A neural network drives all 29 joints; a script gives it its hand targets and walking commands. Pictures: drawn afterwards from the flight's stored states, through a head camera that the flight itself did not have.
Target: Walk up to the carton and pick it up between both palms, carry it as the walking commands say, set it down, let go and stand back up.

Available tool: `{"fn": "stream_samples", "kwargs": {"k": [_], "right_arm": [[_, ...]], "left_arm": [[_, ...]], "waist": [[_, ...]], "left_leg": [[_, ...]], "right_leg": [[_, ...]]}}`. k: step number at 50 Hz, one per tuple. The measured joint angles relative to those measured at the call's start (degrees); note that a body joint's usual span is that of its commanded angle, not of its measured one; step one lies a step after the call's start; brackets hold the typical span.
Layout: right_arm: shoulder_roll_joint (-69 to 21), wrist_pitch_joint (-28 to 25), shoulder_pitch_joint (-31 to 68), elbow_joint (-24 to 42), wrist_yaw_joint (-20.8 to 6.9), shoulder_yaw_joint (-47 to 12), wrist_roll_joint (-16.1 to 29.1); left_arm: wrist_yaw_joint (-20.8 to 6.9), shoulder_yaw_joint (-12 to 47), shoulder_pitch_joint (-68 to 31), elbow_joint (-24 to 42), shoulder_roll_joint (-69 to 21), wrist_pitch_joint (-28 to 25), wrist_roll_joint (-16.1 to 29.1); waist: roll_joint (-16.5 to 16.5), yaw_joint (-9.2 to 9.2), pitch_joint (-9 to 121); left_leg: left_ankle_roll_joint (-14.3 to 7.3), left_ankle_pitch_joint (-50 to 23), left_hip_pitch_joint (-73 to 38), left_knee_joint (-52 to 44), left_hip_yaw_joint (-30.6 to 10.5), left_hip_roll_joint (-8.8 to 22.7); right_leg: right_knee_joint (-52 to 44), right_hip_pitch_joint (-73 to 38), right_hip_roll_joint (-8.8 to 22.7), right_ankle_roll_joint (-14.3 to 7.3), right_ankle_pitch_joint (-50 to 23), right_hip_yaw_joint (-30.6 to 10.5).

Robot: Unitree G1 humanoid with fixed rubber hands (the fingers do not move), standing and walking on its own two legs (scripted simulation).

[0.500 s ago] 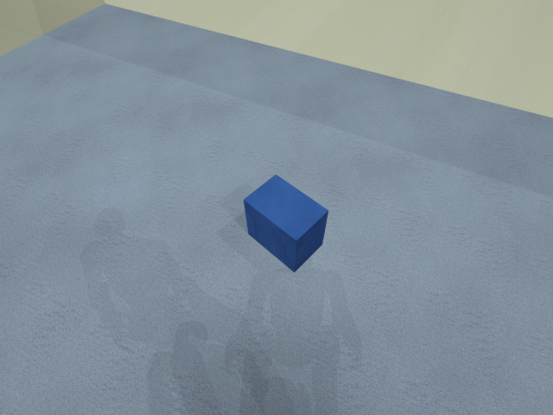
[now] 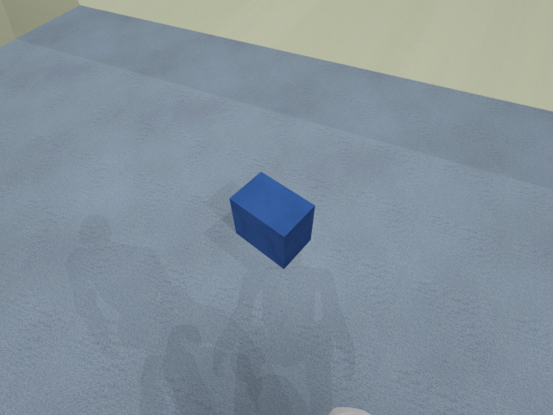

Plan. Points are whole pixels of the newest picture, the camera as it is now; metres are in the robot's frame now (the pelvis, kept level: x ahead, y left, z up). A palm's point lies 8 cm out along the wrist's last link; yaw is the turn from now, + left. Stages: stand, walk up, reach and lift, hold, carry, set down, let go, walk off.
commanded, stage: walk up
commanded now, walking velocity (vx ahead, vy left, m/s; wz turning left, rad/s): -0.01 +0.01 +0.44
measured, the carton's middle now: (272, 220) +0.85 -0.02 -0.64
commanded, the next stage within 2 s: none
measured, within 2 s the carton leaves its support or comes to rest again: neither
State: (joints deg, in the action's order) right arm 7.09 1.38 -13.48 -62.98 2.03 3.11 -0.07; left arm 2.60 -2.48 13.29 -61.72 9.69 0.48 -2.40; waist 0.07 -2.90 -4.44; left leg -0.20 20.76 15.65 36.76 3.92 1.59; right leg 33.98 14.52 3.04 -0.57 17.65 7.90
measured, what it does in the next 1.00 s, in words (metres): steps on the spot: left foot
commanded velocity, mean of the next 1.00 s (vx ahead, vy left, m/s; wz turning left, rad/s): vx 0.00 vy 0.02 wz -0.01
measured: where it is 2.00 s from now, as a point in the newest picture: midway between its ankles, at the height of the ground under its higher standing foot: outside the picture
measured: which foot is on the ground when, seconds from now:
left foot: up 0.00-0.24, down 0.26-1.00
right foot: down 0.00-1.00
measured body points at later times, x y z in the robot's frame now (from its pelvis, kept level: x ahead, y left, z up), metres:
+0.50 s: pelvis -0.01 +0.02 +0.00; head +0.02 +0.05 +0.45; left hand +0.00 +0.24 -0.17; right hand +0.04 -0.20 -0.14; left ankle -0.01 +0.13 -0.73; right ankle -0.03 -0.10 -0.73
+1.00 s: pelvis -0.03 +0.03 +0.00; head +0.01 +0.05 +0.45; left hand -0.01 +0.25 -0.16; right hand +0.00 -0.19 -0.15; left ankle -0.01 +0.14 -0.73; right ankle -0.04 -0.09 -0.73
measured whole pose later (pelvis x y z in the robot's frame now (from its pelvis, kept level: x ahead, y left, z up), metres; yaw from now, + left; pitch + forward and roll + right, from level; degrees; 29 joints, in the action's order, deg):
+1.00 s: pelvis -0.03 +0.03 +0.00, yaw -1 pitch -1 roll +1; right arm 6.2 0.8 -12.2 -59.6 1.9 3.2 0.3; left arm 1.6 -2.5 14.5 -60.6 8.9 1.5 -1.4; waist -3.1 -1.0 -5.0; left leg -1.3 15.4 15.5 31.9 7.5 1.5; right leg 34.5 14.5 4.5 0.8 18.8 5.3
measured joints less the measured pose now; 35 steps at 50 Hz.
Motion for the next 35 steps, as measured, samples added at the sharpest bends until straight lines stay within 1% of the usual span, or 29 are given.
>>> {"fn": "stream_samples", "kwargs": {"k": [1,2,3,5,7,10,12,13,14,16,18,20,22,24,25,27,29,30,31,33,34,35], "right_arm": [[0.3,0.6,-0.6,0.1,-0.1,0.0,-0.1],[0.5,1.2,-1.3,0.3,-0.3,-0.1,-0.1],[0.8,1.7,-1.6,0.1,-0.5,-0.1,-0.4],[1.5,1.9,-1.2,-0.3,-0.9,-0.2,-1.2],[2.1,1.6,0.0,-0.2,-1.0,-0.1,-1.6],[2.5,1.1,1.8,0.8,-0.7,0.1,-1.3],[2.7,0.7,2.7,1.4,-0.4,0.1,-1.0],[2.7,0.3,2.9,1.6,-0.4,0.0,-0.9],[2.4,0.0,3.3,1.4,-0.3,0.0,-0.9],[1.2,-0.6,3.4,1.4,-0.2,-0.4,-1.2],[0.4,-1.1,3.4,1.7,-0.2,-0.7,-1.0],[-0.5,-1.3,3.5,2.1,0.1,-0.9,-1.2],[-1.3,-1.3,3.7,2.4,1.0,-0.9,-1.1],[-1.6,-1.1,3.6,2.8,0.9,-0.3,-0.3],[-1.6,-1.0,3.4,3.1,0.5,-0.1,0.0],[-0.9,-0.7,2.8,3.3,0.2,0.4,0.4],[0.1,-0.3,1.6,3.5,0.1,0.9,0.6],[0.7,-0.1,1.4,3.4,0.0,0.7,0.3],[1.3,0.2,1.5,3.0,0.0,0.6,0.0],[2.3,0.8,2.1,1.7,-0.2,0.5,-0.6],[2.6,1.0,2.3,1.2,-0.3,0.5,-0.8],[2.8,1.1,2.4,0.9,-0.5,0.4,-0.9]], "left_arm": [[0.2,-0.1,-0.4,0.4,-0.3,0.0,-0.5],[0.4,-0.2,-0.8,0.8,-0.5,-0.2,-0.4],[0.5,0.0,-1.0,1.4,-0.7,-0.4,0.1],[0.5,0.7,-0.9,1.9,-1.4,-1.2,1.1],[0.3,1.4,-0.2,1.6,-2.0,-1.3,1.5],[-0.3,1.9,0.8,0.8,-2.7,-1.1,1.4],[-0.4,1.9,1.3,0.0,-2.9,-0.9,1.4],[-0.5,1.9,1.6,-0.5,-3.0,-0.9,1.4],[-0.7,1.9,1.6,-1.0,-2.8,-0.7,1.6],[-1.1,2.1,2.3,-1.3,-2.0,-0.4,1.8],[-1.5,2.3,2.9,-1.1,-1.6,0.1,2.0],[-1.9,2.2,2.9,-0.7,-1.0,0.5,1.9],[-2.1,2.0,2.5,-0.4,-0.5,0.7,1.7],[-1.5,1.1,2.2,-0.4,-0.2,1.0,1.1],[-1.1,0.7,1.7,-0.3,0.0,1.1,1.1],[-0.5,0.1,0.5,0.2,-0.2,0.9,0.9],[-0.3,-0.1,-0.3,1.3,-0.4,0.3,0.7],[-0.1,0.2,-0.6,2.0,-0.4,-0.3,1.0],[0.0,0.4,-0.6,2.5,-0.6,-0.9,1.3],[0.4,1.1,0.2,2.8,-1.1,-1.6,1.5],[0.4,1.5,0.7,2.5,-1.4,-1.6,1.6],[0.3,1.7,1.3,2.0,-1.6,-1.4,1.6]], "waist": [[0.8,-0.88,0.0],[1.2,-1.12,0.1],[1.5,-0.76,-0.1],[1.8,0.73,-0.5],[1.7,1.63,-0.7],[1.0,1.99,-1.2],[0.4,2.11,-1.4],[0.4,2.02,-1.4],[-0.6,2.11,-1.7],[-3.0,3.26,-1.6],[-3.7,3.9,-1.3],[-4.4,4.4,-1.5],[-4.8,4.48,-1.5],[-5.1,3.75,-0.4],[-4.9,3.17,-0.1],[-2.9,2.27,-0.1],[-1.0,1.82,0.5],[-0.1,1.88,0.1],[0.5,2.41,-0.3],[1.3,3.28,-0.7],[1.5,3.26,-0.6],[1.6,3.0,-0.5]], "left_leg": [[0.1,5.0,2.1,5.1,-0.5,0.1],[0.4,8.1,4.1,10.7,-0.6,0.1],[0.7,8.1,5.6,15.5,-0.3,0.4],[0.7,5.8,6.5,19.1,-0.1,0.9],[0.8,5.0,5.7,17.2,-0.5,1.1],[1.3,4.3,3.1,9.8,-0.8,1.3],[1.7,0.9,0.3,3.1,-0.7,1.3],[1.8,-2.4,-1.6,-1.6,-0.8,1.5],[1.3,-3.9,-2.6,-3.7,-0.5,1.0],[0.0,-4.0,-3.9,-5.4,1.1,0.0],[-0.7,-3.7,-4.4,-6.1,2.0,0.2],[-0.9,-3.6,-4.7,-6.4,3.1,0.2],[-0.9,-3.6,-4.6,-6.3,3.9,0.2],[-0.9,-3.4,-3.3,-5.7,4.5,-0.1],[-0.9,-3.3,-2.5,-5.1,4.2,-0.3],[-0.7,-3.4,-1.4,-4.4,2.8,0.1],[-0.5,-3.7,0.1,-3.5,1.1,0.1],[0.1,-3.4,1.1,-1.3,0.7,0.2],[0.9,-1.7,1.8,1.4,0.5,0.2],[1.7,3.6,2.4,5.7,-0.2,0.1],[1.8,4.8,2.1,6.0,-0.5,0.2],[1.7,3.9,1.3,4.3,-0.6,0.3]], "right_leg": [[0.1,-0.5,0.2,-0.6,0.5,1.6],[0.0,-0.9,0.5,-0.9,0.9,3.0],[-0.4,-1.6,0.7,-1.1,1.1,3.8],[-1.4,-2.4,0.7,-1.0,0.7,3.8],[-2.2,-2.5,0.4,-0.8,-0.1,3.0],[-2.4,-2.1,0.4,-0.4,-0.7,2.2],[-2.1,-1.8,0.4,0.0,-0.7,2.1],[-1.8,-1.7,0.3,0.3,-0.6,2.3],[-1.4,-1.8,0.8,0.7,-0.4,2.1],[-1.2,-1.6,1.6,1.4,0.2,0.5],[0.1,-1.2,1.3,2.0,2.3,-0.7],[2.3,-0.6,1.5,2.5,3.5,-1.4],[3.7,-0.4,1.8,2.8,4.8,-2.0],[1.7,-0.7,1.6,2.7,2.8,-3.0],[0.5,-1.2,1.6,2.2,2.1,-3.0],[-0.5,-1.4,1.1,1.3,1.8,-1.6],[-1.1,-1.5,1.1,1.0,1.6,0.2],[-1.1,-1.9,1.2,1.0,1.7,1.0],[-0.8,-2.3,1.3,0.9,1.8,1.2],[-0.5,-3.0,1.3,1.0,1.9,0.9],[-0.5,-3.3,1.3,1.2,1.9,0.8],[-0.6,-3.6,1.4,1.4,1.9,0.8]]}}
